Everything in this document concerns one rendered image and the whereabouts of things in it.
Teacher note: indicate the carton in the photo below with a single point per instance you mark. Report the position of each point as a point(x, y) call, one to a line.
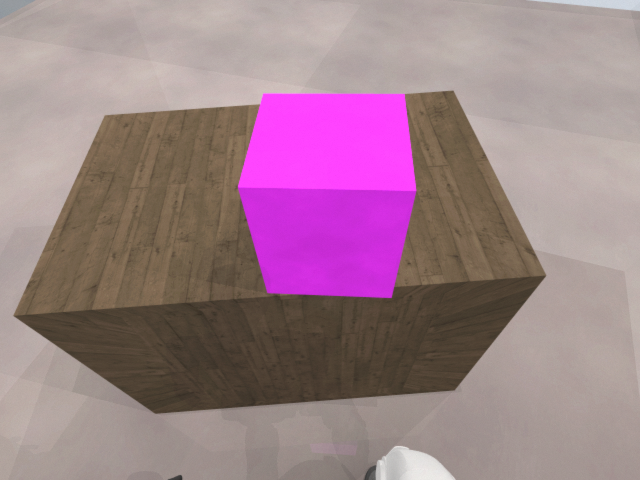
point(328, 188)

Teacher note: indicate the pedestal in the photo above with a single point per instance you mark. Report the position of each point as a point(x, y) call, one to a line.
point(150, 276)

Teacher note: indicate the right robot thigh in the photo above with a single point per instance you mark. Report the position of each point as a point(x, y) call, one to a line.
point(405, 464)

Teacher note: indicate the right robot shin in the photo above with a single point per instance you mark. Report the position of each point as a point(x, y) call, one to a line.
point(397, 448)

